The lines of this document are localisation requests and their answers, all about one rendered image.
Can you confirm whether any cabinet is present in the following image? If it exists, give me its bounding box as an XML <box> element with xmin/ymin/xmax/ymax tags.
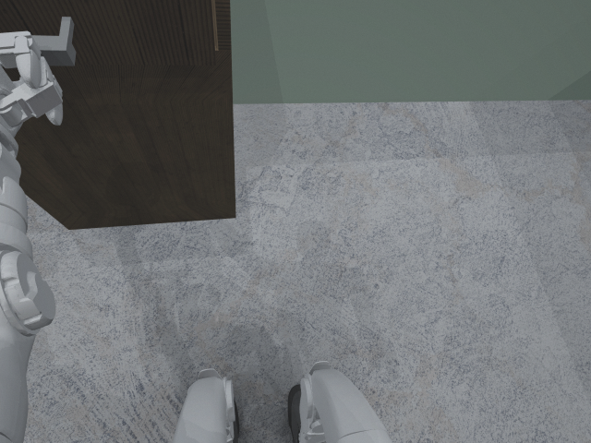
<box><xmin>2</xmin><ymin>0</ymin><xmax>236</xmax><ymax>230</ymax></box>

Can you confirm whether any left robot forearm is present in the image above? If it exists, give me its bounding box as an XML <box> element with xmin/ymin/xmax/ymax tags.
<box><xmin>0</xmin><ymin>124</ymin><xmax>33</xmax><ymax>261</ymax></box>

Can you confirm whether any robot left upper arm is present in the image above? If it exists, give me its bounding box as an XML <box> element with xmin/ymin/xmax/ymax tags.
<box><xmin>0</xmin><ymin>250</ymin><xmax>56</xmax><ymax>443</ymax></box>

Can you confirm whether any handle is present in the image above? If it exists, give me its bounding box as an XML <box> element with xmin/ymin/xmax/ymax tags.
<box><xmin>32</xmin><ymin>17</ymin><xmax>76</xmax><ymax>66</ymax></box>

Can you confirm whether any drawer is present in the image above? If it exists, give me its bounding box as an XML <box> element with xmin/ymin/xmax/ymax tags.
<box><xmin>0</xmin><ymin>0</ymin><xmax>216</xmax><ymax>66</ymax></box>

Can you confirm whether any left robot thigh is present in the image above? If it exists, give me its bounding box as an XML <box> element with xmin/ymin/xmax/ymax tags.
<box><xmin>172</xmin><ymin>377</ymin><xmax>235</xmax><ymax>443</ymax></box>

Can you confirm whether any left robot hand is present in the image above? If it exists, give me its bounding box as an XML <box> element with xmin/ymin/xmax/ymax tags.
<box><xmin>0</xmin><ymin>31</ymin><xmax>63</xmax><ymax>138</ymax></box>

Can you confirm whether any robot right shin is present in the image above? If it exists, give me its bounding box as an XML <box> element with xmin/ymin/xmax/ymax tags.
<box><xmin>298</xmin><ymin>361</ymin><xmax>330</xmax><ymax>443</ymax></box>

